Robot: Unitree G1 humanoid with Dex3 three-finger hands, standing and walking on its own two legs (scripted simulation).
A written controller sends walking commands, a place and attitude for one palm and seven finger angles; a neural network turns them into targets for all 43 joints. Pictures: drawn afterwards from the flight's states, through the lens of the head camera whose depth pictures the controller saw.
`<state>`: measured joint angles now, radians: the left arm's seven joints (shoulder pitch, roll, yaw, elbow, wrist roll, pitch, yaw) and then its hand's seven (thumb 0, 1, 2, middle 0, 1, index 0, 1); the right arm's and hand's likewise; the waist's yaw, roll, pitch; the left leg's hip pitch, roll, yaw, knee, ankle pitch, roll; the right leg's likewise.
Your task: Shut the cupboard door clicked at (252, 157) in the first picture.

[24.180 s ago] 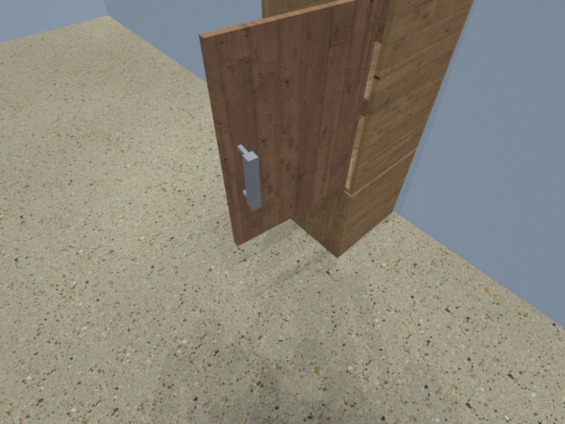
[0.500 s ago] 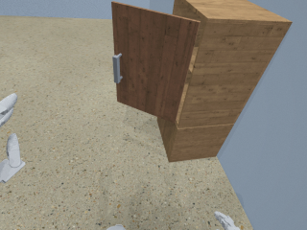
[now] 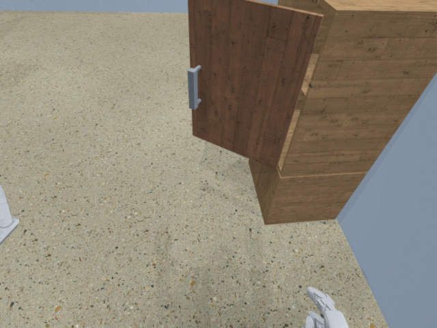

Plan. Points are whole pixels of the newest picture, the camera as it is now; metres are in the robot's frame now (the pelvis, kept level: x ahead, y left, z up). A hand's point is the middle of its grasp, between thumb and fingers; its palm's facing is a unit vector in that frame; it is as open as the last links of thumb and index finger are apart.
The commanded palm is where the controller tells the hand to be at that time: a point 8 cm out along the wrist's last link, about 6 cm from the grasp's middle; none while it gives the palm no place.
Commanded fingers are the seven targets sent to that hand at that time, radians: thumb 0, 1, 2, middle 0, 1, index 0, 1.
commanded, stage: stop stepping back and stand still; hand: left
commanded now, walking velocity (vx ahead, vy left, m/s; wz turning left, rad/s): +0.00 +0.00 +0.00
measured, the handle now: (196, 87) +0.94 +0.13 -0.06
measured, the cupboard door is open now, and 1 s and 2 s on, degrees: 54 54 54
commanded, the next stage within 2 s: let the arm hang, fingers relaxed in 0.98 s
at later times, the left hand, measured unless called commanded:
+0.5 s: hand (22, 213) +0.22 +0.28 +0.16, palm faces +0.40 -0.78 -0.47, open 7.4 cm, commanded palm +0.16 +0.32 +0.19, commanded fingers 0.00 0.90 0.90 -0.20 -0.30 -0.20 -0.30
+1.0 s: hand out of the picture +0.20 +0.30 +0.16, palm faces +0.44 -0.79 -0.43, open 7.4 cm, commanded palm +0.14 +0.33 +0.19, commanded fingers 0.00 0.90 0.90 -0.20 -0.30 -0.20 -0.30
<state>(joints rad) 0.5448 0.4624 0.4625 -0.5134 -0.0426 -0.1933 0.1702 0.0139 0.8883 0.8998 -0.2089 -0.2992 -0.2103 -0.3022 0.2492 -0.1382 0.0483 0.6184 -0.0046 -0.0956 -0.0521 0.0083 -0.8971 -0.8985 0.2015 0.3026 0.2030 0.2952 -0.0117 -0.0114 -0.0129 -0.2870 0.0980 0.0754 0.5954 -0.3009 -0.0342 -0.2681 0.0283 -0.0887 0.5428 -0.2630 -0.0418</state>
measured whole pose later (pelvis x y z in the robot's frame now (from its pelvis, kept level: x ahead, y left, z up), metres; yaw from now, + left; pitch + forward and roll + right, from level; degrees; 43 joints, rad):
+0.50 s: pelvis +0.02 +0.02 +0.01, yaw +0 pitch +1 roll -1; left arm 0.59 0.43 0.42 -0.48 -0.05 -0.17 0.17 0.01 0.89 0.90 -0.21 -0.30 -0.21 -0.30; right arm 0.21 -0.21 0.00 0.58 0.02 -0.04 -0.08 0.01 -0.90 -0.90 0.20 0.30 0.20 0.29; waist -0.02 -0.01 -0.02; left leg -0.24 0.06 0.07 0.52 -0.30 -0.02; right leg -0.23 0.01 -0.07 0.48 -0.27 -0.02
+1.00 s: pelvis +0.00 +0.03 +0.01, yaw +0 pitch +0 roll -1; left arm 0.55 0.38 0.39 -0.44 -0.04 -0.16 0.17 0.01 0.89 0.90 -0.21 -0.30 -0.21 -0.30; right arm 0.24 -0.19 0.02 0.62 0.01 -0.05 -0.08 0.01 -0.90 -0.90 0.20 0.30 0.20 0.30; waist 0.00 0.01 -0.02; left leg -0.25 0.04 0.07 0.49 -0.25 0.01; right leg -0.23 -0.01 -0.07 0.43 -0.21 0.00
